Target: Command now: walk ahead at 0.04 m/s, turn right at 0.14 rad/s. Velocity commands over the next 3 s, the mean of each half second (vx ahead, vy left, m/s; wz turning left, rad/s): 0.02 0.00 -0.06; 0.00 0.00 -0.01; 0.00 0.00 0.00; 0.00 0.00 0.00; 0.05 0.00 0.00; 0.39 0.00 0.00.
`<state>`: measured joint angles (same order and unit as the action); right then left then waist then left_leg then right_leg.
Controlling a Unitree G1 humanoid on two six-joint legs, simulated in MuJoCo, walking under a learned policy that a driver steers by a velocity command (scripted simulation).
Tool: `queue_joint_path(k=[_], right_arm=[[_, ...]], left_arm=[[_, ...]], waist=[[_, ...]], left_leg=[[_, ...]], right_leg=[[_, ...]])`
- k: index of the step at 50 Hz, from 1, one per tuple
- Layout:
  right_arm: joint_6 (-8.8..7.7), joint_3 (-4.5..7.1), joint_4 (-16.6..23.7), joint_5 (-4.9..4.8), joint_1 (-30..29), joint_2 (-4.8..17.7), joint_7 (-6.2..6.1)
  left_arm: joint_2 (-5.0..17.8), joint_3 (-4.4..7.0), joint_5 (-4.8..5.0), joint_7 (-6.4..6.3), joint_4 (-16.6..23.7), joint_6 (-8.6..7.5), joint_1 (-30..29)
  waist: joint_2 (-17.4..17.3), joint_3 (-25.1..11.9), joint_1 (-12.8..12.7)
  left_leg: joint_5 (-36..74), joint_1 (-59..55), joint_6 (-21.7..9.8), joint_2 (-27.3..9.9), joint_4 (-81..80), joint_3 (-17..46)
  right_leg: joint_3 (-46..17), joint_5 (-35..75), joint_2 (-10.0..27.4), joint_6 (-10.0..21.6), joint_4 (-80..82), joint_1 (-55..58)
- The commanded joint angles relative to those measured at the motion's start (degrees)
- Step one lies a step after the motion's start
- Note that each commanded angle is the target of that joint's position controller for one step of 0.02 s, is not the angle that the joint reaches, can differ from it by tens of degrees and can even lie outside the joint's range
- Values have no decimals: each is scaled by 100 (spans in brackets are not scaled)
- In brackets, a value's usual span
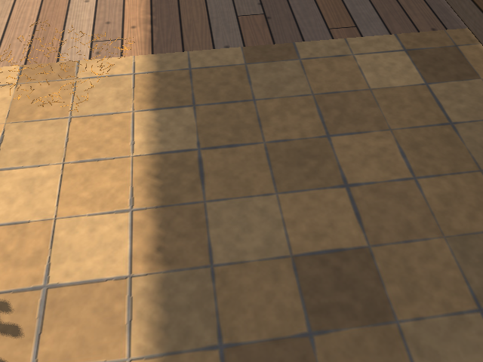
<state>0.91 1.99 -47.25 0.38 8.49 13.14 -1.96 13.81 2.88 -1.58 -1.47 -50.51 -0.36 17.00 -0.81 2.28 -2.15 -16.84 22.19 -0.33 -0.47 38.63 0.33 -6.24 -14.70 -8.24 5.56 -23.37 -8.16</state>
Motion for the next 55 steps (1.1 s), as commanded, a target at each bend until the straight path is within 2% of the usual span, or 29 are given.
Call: queue_joint_path(k=[1,2,3,4,5,6,7,9,12,14,16,17,18,19,21,24,38,55], right_arm=[[-142,65,137,6,505,367,-73],[-209,107,112,89,670,657,-121],[-231,108,209,77,578,960,-108],[-195,39,160,-7,572,762,-70],[-216,-20,174,32,485,592,-25],[-226,-65,160,57,322,534,-10],[-219,-90,137,89,197,526,-21],[-207,-83,47,74,123,616,-38],[-180,-65,-125,49,305,685,-19],[-152,-33,-206,25,273,747,-5],[-153,-27,-259,13,357,688,33],[-136,-12,-300,-16,471,615,60],[-114,-17,-396,-10,432,578,59],[-99,-9,-461,5,431,564,54],[-99,12,-572,21,494,581,65],[-115,3,-736,14,548,527,74],[-86,-98,-1379,11,850,366,42],[-92,-155,-1735,13,1108,138,-10]], left_arm=[[691,83,105,-50,218,-23,-57],[467,2,134,-44,277,-73,114],[292,-16,115,-59,182,-57,656],[489,33,125,-96,36,76,667],[601,58,116,-93,31,152,315],[551,60,126,-62,47,194,47],[490,49,133,-22,2,236,-13],[347,-4,104,22,-166,284,105],[301,-44,127,-19,-357,288,29],[273,-83,120,-44,-489,256,34],[496,-81,29,-54,-519,180,-84],[637,-56,67,-38,-618,159,-148],[503,-83,96,-12,-695,130,-168],[409,-116,90,-8,-753,92,-166],[424,-135,85,-39,-845,37,-177],[418,-161,102,-60,-957,-10,-158],[244,-257,112,-79,-1297,-33,118],[33,-296,117,-101,-1430,-52,360]], waist=[[413,-294,366],[-93,-597,253],[-955,-655,-71],[-1135,-878,122],[-812,-645,191],[-658,-505,170],[-631,-402,86],[-739,-354,-15],[-699,-383,93],[-610,-347,27],[-459,-308,137],[-88,-26,301],[91,133,236],[184,177,229],[323,84,273],[263,16,301],[117,179,269],[98,203,272]], left_leg=[[1136,-1302,-167,-91,-1901,121],[2624,-2156,-307,-862,-2057,859],[5321,-2539,-839,-1935,-1716,1732],[5370,-2056,-1567,-2252,-1710,2063],[4729,-1774,-1623,-2065,-1952,1990],[4023,-1539,-1447,-1772,-2090,1701],[3648,-1364,-1250,-1520,-2170,1406],[3128,-1254,-959,-1130,-2205,991],[2601,-1412,-872,-982,-2112,934],[1931,-1225,-692,-871,-2052,917],[910,-808,-378,-747,-2155,979],[434,-810,-307,-492,-2319,780],[348,-1040,-272,-422,-2264,670],[496,-1214,-268,-413,-2143,633],[931,-1432,-294,-421,-1978,583],[1068,-1501,-274,-420,-1949,546],[1027,-1337,-125,-405,-1972,503],[1178,-1304,-102,-425,-1869,487]], right_leg=[[-1018,3682,1588,278,-338,-11],[-838,2527,1274,-19,-647,-402],[-314,-585,617,-185,-1129,-862],[43,-1746,413,-253,-1411,-660],[52,-1883,451,-313,-1806,-682],[53,-1754,467,-381,-1915,-655],[75,-1566,535,-474,-1910,-566],[219,-1200,598,-606,-1510,-332],[416,-707,607,-668,-701,-166],[446,302,693,-635,227,242],[-18,795,1125,-573,377,607],[-74,654,1187,-474,228,174],[-110,382,1174,-429,347,-200],[-139,328,1192,-420,475,-345],[-180,446,1218,-396,598,-379],[-207,481,1249,-354,660,-329],[-193,432,1253,-245,745,-304],[-115,689,1217,-227,650,-279]])
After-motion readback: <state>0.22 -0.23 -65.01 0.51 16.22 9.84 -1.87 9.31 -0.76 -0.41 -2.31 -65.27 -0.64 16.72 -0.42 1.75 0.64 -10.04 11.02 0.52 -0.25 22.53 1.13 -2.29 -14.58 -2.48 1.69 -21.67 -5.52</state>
